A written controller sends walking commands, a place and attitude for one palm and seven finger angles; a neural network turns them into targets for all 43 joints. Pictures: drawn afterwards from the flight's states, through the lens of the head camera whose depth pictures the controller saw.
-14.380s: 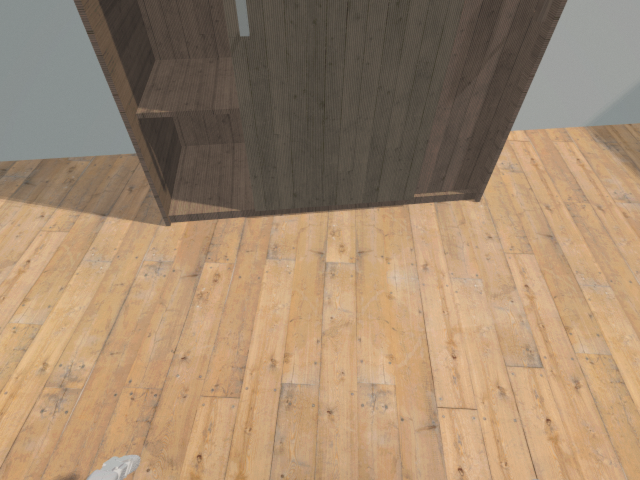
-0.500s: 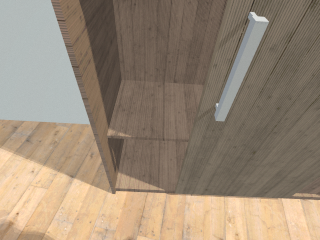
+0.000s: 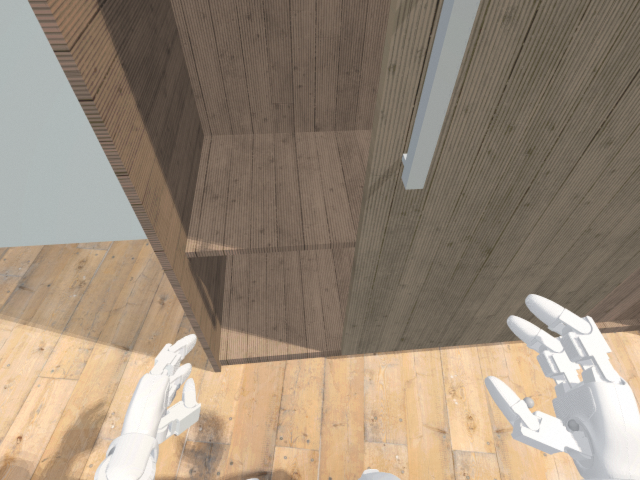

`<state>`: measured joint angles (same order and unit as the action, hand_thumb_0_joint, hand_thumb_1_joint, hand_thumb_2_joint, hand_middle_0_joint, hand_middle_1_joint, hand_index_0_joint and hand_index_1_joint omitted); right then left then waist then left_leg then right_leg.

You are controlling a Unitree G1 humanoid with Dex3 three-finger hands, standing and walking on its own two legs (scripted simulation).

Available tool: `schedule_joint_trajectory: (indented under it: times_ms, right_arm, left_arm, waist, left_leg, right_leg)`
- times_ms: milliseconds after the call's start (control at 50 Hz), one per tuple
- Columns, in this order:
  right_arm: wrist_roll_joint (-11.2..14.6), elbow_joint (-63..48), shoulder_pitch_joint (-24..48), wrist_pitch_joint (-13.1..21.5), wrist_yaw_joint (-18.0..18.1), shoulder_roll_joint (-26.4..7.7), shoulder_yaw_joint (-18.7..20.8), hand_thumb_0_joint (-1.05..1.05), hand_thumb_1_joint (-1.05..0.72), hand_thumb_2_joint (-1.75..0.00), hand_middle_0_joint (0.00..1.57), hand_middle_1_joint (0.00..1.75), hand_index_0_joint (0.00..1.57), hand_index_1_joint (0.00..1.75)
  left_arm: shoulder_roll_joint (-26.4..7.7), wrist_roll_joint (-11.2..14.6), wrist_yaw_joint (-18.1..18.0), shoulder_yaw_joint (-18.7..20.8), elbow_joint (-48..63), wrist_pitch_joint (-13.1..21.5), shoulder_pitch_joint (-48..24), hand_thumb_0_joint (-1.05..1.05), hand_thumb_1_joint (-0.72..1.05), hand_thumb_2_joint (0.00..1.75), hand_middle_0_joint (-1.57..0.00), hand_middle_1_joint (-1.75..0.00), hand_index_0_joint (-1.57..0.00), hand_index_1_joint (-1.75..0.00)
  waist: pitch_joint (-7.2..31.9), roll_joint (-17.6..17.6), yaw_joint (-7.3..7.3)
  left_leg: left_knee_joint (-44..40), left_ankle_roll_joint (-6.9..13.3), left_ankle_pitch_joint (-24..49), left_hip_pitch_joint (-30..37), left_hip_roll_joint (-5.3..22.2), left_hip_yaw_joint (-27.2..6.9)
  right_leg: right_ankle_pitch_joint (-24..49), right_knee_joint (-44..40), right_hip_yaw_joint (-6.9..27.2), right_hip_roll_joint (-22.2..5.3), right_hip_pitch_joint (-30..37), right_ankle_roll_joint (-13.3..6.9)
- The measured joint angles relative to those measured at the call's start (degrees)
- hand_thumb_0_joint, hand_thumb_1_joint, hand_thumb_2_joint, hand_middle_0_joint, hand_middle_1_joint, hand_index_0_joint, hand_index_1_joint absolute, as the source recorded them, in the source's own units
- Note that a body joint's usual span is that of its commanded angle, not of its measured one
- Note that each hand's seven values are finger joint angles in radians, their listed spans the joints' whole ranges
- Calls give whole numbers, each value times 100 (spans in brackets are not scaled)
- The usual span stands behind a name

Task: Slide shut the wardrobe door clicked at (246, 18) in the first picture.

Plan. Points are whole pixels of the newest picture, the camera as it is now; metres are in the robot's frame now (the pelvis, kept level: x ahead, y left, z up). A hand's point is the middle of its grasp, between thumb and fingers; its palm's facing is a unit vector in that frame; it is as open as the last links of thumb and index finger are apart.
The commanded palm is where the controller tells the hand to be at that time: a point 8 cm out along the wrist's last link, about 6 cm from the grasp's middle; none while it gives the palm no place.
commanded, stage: raise the hand with hooked fingers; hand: right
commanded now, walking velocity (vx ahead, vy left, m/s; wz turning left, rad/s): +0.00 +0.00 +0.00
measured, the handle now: (432, 82) +0.54 -0.14 +0.23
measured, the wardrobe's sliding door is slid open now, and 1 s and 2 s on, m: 0.37 0.37 0.37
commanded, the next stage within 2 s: move the hooked fingers beside the handle in 1.46 s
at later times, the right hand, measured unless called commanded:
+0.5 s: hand (573, 302) +0.26 -0.24 +0.16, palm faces -0.03 +0.99 -0.10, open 12.9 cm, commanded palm +0.23 -0.29 +0.18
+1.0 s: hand out of the picture +0.30 -0.29 +0.28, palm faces +0.06 +0.99 -0.13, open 14.0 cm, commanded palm +0.27 -0.32 +0.26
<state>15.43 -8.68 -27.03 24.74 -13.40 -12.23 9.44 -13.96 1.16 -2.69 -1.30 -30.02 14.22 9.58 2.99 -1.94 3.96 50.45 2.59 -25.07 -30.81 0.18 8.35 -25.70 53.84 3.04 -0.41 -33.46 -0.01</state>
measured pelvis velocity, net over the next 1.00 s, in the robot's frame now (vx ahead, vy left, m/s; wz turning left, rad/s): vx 0.02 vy -0.01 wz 0.02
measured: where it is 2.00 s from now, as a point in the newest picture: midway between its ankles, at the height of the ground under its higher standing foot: outside the picture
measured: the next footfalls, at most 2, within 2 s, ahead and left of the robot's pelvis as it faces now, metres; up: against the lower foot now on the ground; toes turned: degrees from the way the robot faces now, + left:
none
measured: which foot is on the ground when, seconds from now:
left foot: down 0.00-1.00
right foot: down 0.00-1.00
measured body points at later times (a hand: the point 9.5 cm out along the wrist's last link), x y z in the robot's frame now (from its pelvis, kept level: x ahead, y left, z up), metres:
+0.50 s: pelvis +0.01 -0.02 +0.03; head +0.01 -0.01 +0.48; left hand +0.17 +0.24 -0.03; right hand +0.25 -0.29 +0.17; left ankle +0.01 +0.09 -0.69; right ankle +0.02 -0.12 -0.69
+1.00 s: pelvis +0.02 -0.01 +0.05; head -0.01 +0.01 +0.50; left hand +0.21 +0.21 -0.02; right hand +0.29 -0.34 +0.28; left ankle +0.01 +0.09 -0.69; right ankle +0.02 -0.12 -0.69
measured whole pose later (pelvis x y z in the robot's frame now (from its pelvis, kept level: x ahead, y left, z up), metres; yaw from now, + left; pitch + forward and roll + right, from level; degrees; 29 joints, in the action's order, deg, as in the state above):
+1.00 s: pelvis +0.02 -0.01 +0.05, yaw +1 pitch -3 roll +1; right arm 20.3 5.3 10.3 -9.0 -27.0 -29.6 29.6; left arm -14.9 4.3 -5.1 -6.1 -37.6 14.9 11.3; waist 1.8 -3.4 3.6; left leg 26.3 1.3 -14.9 -8.7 0.3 5.6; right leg -15.6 28.2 0.4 0.6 -9.8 -1.1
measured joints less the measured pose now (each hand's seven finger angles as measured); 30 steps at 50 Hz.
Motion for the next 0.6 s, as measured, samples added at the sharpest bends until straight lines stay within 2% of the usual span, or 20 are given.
schedule_joint_trajectory:
  times_ms: [40,100,160,200,240,320,380,440,520,600]
  right_arm:
    - [3,61,486,-105,-326,-90,-88,1,-30,-65,23,68,23,68]
    - [22,363,1031,-745,-726,-353,-78,1,-23,-62,24,73,24,73]
    - [220,598,1168,-1539,-768,-546,174,1,-16,-59,25,77,25,78]
    - [383,569,1072,-1859,-600,-565,453,1,-12,-57,26,80,26,81]
    - [472,407,949,-1942,-385,-543,720,1,-7,-55,26,83,26,84]
    - [447,73,842,-1702,-200,-541,1012,0,2,-51,26,89,26,89]
    - [432,88,994,-1643,-357,-571,992,0,9,-48,27,94,27,94]
    - [410,293,1263,-1841,-575,-660,910,0,16,-45,27,98,27,98]
    - [374,443,1600,-2159,-693,-822,945,0,26,-41,28,104,28,105]
    - [426,398,1932,-2295,-717,-963,1177,-1,35,-37,29,110,29,110]
  left_arm:
    - [85,46,-43,-157,-197,44,40,1,90,90,-20,-30,-20,-30]
    - [234,115,-101,-318,-386,-1,164,1,90,89,-20,-30,-21,-30]
    - [301,151,-158,-348,-429,-86,356,1,90,89,-20,-30,-21,-31]
    - [278,166,-171,-302,-433,-96,500,1,90,89,-20,-30,-21,-31]
    - [208,165,-166,-213,-445,-42,643,1,90,89,-20,-30,-21,-31]
    - [-42,164,-120,-45,-531,159,827,1,90,90,-20,-30,-20,-30]
    - [-236,197,-143,16,-624,304,808,1,90,90,-20,-30,-20,-30]
    - [-330,242,-225,19,-695,402,680,1,90,90,-20,-30,-20,-30]
    - [-280,248,-295,-46,-697,510,456,1,90,90,-20,-30,-20,-30]
    - [-157,223,-277,-161,-632,578,322,1,90,90,-20,-30,-20,-30]
  waist:
    - [-25,-71,-47]
    - [-13,-111,-209]
    - [10,-93,-404]
    - [34,-62,-493]
    - [38,-27,-514]
    - [8,-4,-418]
    - [-56,-44,-323]
    - [-101,-69,-256]
    - [-138,-50,-226]
    - [-102,-54,-163]
  left_leg:
    - [-77,0,58,37,-9,15]
    - [-294,-19,185,160,-31,-91]
    - [-571,-51,322,361,-49,-270]
    - [-750,-67,398,499,-63,-364]
    - [-905,-77,457,631,-72,-414]
    - [-1135,-105,537,848,-62,-406]
    - [-1268,-137,585,1002,-34,-360]
    - [-1407,-165,641,1164,-6,-337]
    - [-1626,-180,725,1433,18,-344]
    - [-1863,-182,800,1733,21,-351]
  right_leg:
    - [44,-45,16,-5,21,3]
    - [153,-303,-90,-26,207,-6]
    - [280,-685,-270,-40,520,-34]
    - [349,-914,-364,-47,713,-47]
    - [398,-1086,-413,-50,869,-55]
    - [460,-1272,-404,-30,1055,-83]
    - [497,-1345,-357,4,1159,-117]
    - [552,-1462,-333,39,1297,-145]
    - [646,-1702,-338,73,1575,-162]
    - [724,-1950,-343,87,1880,-158]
